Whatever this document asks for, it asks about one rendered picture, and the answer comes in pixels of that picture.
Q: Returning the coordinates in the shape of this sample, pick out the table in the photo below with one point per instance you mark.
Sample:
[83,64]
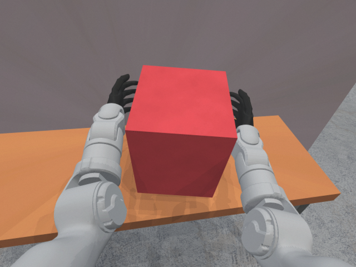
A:
[36,166]

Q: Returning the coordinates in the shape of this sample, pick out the carton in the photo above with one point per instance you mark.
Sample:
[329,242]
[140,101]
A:
[180,131]

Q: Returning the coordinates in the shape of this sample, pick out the robot left forearm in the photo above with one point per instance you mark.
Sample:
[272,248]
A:
[103,149]

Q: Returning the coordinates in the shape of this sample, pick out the left robot upper arm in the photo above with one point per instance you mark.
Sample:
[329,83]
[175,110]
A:
[86,218]

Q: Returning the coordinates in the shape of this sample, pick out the right robot hand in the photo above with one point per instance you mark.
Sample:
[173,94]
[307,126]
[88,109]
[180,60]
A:
[244,115]

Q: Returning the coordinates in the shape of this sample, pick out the right robot upper arm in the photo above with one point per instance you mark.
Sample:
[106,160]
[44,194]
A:
[278,238]

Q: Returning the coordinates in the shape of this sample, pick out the robot right forearm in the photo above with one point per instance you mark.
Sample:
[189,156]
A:
[255,174]

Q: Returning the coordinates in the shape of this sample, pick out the left robot hand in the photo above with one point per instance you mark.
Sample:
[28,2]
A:
[118,93]

